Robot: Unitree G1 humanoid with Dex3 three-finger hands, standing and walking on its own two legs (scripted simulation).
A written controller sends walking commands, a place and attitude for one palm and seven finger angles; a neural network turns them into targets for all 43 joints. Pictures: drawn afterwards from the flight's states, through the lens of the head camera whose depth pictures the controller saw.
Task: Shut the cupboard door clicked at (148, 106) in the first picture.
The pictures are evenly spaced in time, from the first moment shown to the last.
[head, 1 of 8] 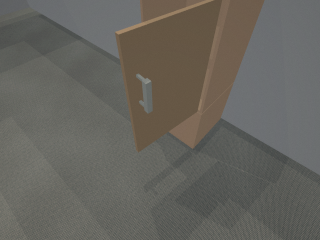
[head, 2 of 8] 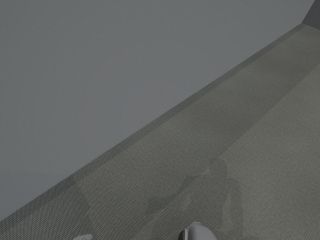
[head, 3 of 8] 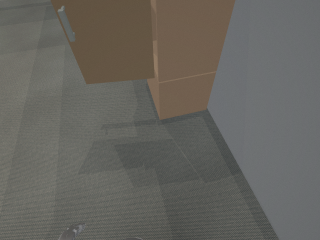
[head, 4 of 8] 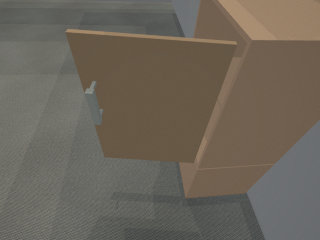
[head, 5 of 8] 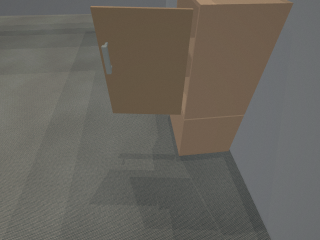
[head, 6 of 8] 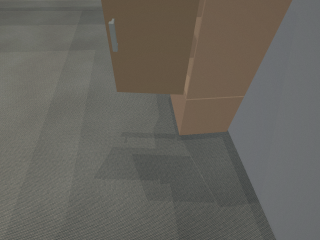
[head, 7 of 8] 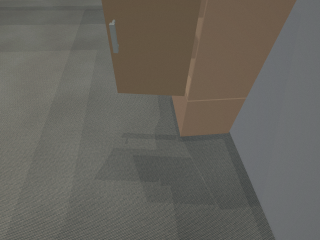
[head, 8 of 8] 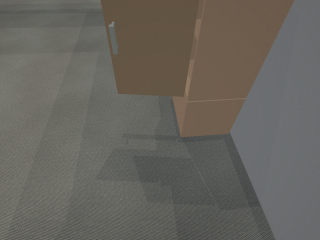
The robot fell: no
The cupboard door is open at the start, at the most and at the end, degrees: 82 82 82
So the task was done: no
